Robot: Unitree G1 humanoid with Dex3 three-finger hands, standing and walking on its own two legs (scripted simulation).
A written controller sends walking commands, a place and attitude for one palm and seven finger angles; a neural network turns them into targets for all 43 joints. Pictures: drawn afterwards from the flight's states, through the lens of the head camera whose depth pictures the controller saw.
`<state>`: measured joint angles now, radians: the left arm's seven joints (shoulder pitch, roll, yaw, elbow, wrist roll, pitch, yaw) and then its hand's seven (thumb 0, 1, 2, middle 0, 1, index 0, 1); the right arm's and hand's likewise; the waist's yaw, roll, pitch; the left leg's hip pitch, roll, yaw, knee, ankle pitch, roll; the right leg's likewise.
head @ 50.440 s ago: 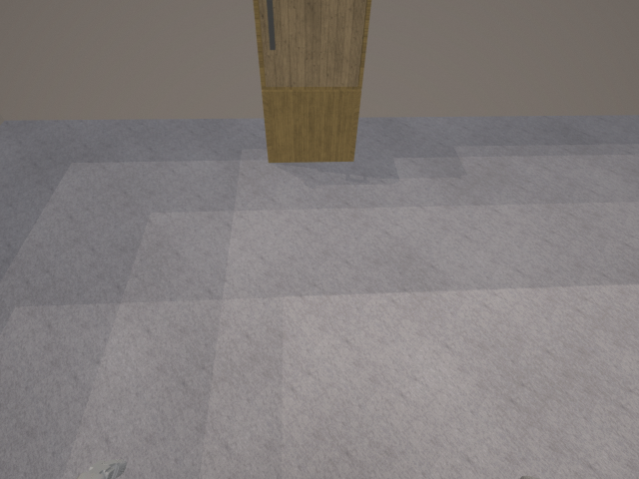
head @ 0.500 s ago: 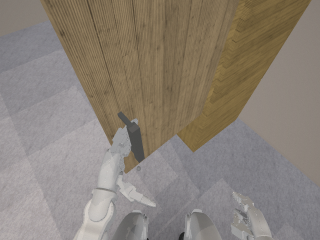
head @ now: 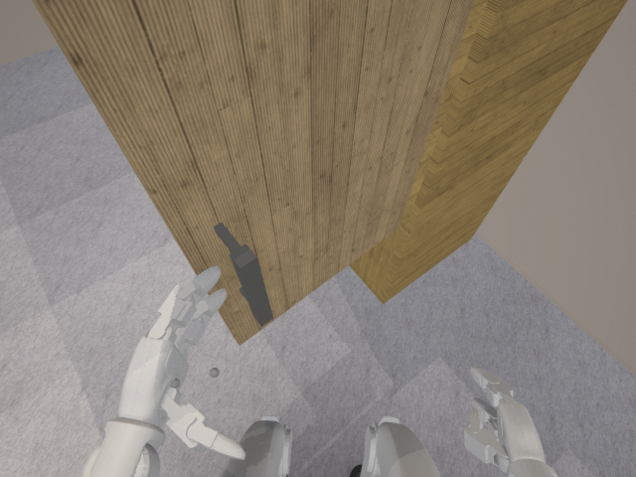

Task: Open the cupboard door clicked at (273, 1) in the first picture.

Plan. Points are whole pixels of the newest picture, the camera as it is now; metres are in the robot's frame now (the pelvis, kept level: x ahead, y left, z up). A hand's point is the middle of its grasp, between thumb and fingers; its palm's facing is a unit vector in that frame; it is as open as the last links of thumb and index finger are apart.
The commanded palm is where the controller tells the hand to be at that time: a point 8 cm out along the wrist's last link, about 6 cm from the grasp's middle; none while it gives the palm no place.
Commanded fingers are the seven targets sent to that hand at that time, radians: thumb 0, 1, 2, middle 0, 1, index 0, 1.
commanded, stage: slide the hand sideways off the handle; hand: left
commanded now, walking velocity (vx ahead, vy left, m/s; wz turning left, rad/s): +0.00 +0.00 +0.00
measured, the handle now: (245, 279) +0.34 +0.11 +0.04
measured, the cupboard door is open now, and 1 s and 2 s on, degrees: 93 92 92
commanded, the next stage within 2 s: draw the hand back to the body in 0.18 s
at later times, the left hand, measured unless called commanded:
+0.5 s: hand (155, 384) +0.21 +0.17 +0.08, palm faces -0.07 -1.00 -0.06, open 16.3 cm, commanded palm +0.18 +0.24 +0.09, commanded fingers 0.00 -0.50 0.30 -0.15 -0.30 -0.15 -0.30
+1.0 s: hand (28, 358) +0.21 +0.24 +0.16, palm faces +0.20 -0.91 -0.37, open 14.7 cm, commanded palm +0.17 +0.29 +0.20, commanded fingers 0.00 0.09 0.56 -0.17 -0.30 -0.17 -0.30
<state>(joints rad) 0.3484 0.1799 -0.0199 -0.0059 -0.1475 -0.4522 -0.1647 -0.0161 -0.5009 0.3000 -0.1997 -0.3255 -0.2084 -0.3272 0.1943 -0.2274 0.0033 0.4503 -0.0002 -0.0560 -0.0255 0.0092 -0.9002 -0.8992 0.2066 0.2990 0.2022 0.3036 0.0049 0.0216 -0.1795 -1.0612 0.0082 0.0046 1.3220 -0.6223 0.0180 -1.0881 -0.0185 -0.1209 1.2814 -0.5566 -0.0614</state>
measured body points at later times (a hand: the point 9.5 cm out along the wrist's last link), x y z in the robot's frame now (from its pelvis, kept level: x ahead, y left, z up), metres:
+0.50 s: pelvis +0.00 +0.00 +0.01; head +0.07 +0.00 +0.46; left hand +0.21 +0.23 +0.08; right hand +0.19 -0.22 -0.07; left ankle +0.00 +0.11 -0.62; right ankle +0.03 -0.09 -0.62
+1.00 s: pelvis +0.03 +0.03 +0.09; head +0.04 +0.02 +0.54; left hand +0.19 +0.29 +0.18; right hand +0.21 -0.20 +0.02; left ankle +0.00 +0.11 -0.62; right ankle +0.03 -0.09 -0.62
